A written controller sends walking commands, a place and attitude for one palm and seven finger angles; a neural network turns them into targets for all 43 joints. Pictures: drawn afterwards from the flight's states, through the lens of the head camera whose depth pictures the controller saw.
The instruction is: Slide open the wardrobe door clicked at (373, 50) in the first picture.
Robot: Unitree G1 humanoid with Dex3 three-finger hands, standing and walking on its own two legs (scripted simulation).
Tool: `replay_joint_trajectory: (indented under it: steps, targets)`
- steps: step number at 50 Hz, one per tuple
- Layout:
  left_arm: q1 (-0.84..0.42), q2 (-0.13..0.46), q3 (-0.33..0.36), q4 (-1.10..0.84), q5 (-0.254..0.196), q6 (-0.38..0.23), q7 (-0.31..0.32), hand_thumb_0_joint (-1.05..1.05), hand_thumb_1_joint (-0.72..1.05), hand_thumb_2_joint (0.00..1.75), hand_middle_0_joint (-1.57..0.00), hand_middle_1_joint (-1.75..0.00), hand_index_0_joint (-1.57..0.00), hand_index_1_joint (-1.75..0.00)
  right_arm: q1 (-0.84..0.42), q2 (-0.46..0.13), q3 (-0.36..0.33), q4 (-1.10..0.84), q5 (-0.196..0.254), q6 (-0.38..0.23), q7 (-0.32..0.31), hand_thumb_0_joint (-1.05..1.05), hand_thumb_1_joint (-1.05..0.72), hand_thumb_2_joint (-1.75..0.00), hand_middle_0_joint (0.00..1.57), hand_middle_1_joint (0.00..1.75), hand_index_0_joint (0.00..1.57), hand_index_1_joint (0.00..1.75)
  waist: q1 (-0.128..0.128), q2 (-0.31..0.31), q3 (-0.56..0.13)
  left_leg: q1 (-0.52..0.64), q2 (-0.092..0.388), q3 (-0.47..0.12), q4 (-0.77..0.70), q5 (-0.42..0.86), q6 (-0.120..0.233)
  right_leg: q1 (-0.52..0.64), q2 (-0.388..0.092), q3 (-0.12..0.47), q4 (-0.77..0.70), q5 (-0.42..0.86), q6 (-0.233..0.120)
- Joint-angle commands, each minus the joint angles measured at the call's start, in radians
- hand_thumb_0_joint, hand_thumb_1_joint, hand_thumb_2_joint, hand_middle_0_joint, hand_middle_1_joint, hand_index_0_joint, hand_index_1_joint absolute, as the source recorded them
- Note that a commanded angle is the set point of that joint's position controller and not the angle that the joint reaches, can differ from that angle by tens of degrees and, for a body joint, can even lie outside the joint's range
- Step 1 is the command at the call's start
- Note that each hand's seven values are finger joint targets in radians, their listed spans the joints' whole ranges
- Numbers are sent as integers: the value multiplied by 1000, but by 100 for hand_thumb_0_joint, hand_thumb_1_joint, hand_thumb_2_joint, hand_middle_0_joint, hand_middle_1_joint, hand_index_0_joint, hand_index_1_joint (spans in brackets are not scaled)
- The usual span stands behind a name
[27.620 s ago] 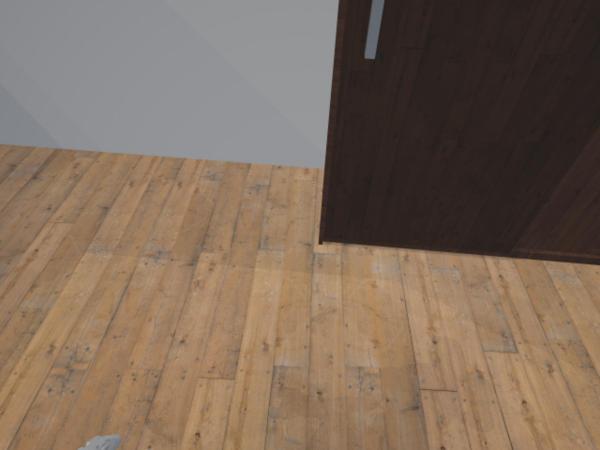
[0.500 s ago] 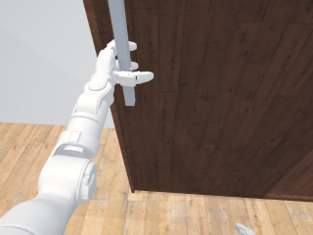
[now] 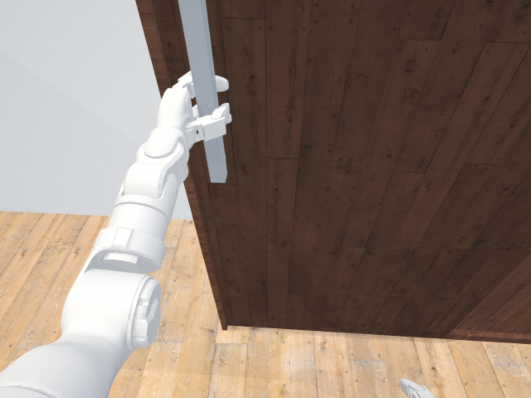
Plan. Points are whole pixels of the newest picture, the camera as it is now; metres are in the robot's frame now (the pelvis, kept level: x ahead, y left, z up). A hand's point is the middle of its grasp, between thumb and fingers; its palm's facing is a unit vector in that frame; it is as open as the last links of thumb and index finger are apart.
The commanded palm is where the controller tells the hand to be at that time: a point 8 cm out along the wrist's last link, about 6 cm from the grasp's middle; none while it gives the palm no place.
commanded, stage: grip the handle and tug to test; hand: left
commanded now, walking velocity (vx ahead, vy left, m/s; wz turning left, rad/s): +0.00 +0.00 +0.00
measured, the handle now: (209, 88) +0.50 +0.12 +0.24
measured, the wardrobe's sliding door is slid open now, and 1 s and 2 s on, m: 0.00 0.00 0.03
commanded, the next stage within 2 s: tug the door sideways, standing still in 0.58 s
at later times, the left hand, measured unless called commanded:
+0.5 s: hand (218, 121) +0.44 +0.10 +0.22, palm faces -0.01 -1.00 +0.01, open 6.1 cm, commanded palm +0.40 +0.15 +0.22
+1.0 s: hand (219, 121) +0.44 +0.10 +0.22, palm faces +0.04 -1.00 -0.03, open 6.1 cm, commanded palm +0.42 +0.12 +0.22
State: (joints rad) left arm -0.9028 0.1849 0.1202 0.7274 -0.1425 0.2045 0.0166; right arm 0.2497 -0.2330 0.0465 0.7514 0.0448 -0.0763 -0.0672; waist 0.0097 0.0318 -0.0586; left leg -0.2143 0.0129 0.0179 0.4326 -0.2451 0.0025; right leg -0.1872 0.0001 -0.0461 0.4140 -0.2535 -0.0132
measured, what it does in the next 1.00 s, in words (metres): stands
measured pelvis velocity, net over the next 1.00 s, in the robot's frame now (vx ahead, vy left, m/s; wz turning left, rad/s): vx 0.02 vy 0.00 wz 0.02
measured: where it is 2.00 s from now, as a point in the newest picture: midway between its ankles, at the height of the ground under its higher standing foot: outside the picture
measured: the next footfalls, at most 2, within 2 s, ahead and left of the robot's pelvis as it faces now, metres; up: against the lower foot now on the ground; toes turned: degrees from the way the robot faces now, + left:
none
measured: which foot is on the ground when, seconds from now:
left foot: down 0.00-1.00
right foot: down 0.00-1.00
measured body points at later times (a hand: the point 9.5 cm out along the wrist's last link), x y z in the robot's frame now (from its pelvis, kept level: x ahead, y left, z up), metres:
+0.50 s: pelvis +0.01 +0.00 +0.00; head -0.01 -0.01 +0.45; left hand +0.44 +0.16 +0.22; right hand +0.13 -0.24 -0.11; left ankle -0.01 +0.12 -0.74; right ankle -0.02 -0.11 -0.74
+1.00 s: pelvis +0.02 +0.00 +0.00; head +0.02 -0.02 +0.45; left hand +0.43 +0.15 +0.22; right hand +0.21 -0.22 -0.10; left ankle -0.01 +0.12 -0.74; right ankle -0.02 -0.11 -0.74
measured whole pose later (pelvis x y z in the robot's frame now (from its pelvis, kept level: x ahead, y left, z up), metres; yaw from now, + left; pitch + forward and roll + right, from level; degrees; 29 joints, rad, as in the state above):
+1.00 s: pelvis +0.02 +0.00 +0.00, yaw +1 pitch +2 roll +0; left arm -0.77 0.12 0.09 0.40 -0.13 0.41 0.08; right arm 0.15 -0.23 0.03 0.69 0.03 0.01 -0.06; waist 0.04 0.04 -0.06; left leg -0.17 0.01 0.00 0.41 -0.27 0.00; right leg -0.14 0.00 -0.06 0.40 -0.28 -0.01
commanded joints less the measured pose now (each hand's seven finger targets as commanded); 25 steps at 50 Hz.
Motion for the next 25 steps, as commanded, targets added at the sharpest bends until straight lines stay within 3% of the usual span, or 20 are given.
replay_joint_trajectory:
  steps: [1,4,8,10,16,18,19,21,23,24,25]
  targets:
    - [-596,112,20,-240,-14,-71,-25,0,90,90,-45,-140,-45,-140,-65,-118,-40,-131,-2,-41,-16,0,-90,-90,20,30,20,30,-40,-62,-304,165,-6,-11,-4,318,40,43,7,23,-22,382,-18]
    - [-583,90,1,-233,-13,-70,-27,0,90,90,-45,-140,-45,-140,-62,-116,-40,-135,-3,-36,-17,0,-90,-90,20,30,20,30,-39,-44,-305,171,-6,-9,-1,340,38,46,5,21,-20,398,-18]
    - [-605,104,13,-225,-13,-74,-25,0,90,90,-45,-140,-45,-140,-62,-115,-39,-133,-3,-35,-16,0,-90,-90,20,30,20,30,-48,-74,-296,160,-5,-13,-5,309,40,36,7,22,-26,373,-17]
    - [-555,121,33,-245,-17,-81,-27,0,90,90,-45,-140,-45,-140,-68,-117,-40,-145,-1,-33,-14,0,-90,-90,20,30,20,30,-26,-63,-319,163,-5,-11,-9,328,39,63,5,23,-22,388,-21]
    - [-475,89,23,-316,-26,-80,-38,0,90,90,-45,-140,-45,-140,-86,-113,-42,-167,1,-33,-6,0,-90,-90,20,30,20,30,-9,-56,-337,185,0,-2,-10,372,36,89,9,22,-18,428,-23]
    - [-449,117,48,-321,-30,-68,-39,0,90,90,-45,-140,-45,-140,-88,-117,-41,-167,0,-27,-8,0,-90,-90,20,30,20,30,-6,-90,-319,165,1,2,-19,360,38,104,9,23,-24,430,-22]
    - [-405,133,64,-326,-29,-65,-39,0,90,90,-45,-140,-45,-140,-93,-121,-43,-175,0,-23,-8,0,-90,-90,20,30,20,30,9,-85,-321,163,1,4,-21,367,38,122,9,22,-24,434,-22]
    - [-396,108,44,-383,-29,-56,-43,0,90,90,-45,-140,-45,-140,-106,-116,-42,-186,2,-23,-7,0,-90,-90,20,30,20,30,6,-80,-323,173,2,7,-21,383,39,124,9,22,-21,452,-22]
    - [-337,131,74,-423,-28,-41,-40,0,90,90,-45,-140,-45,-140,-112,-115,-44,-191,1,-17,-4,0,-90,-90,20,30,20,30,20,-80,-336,181,4,12,-19,418,37,144,9,21,-18,485,-23]
    - [-305,134,70,-449,-24,-37,-39,0,90,90,-45,-140,-45,-140,-119,-120,-46,-201,1,-12,-3,0,-90,-90,20,30,20,30,30,-66,-351,190,5,12,-24,441,34,165,8,19,-15,493,-25]
    - [-312,110,49,-503,-24,-31,-39,0,90,90,-45,-140,-45,-140,-131,-113,-44,-208,2,-11,0,0,-90,-90,20,30,20,30,24,-30,-350,205,7,14,-19,461,33,155,7,21,-13,507,-25]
